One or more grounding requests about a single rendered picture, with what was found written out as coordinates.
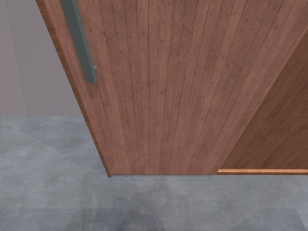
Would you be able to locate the handle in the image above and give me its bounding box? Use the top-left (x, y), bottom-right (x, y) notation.
top-left (60, 0), bottom-right (97, 84)

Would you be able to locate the wardrobe door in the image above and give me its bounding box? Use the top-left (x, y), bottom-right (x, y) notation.
top-left (44, 0), bottom-right (308, 175)
top-left (220, 29), bottom-right (308, 169)

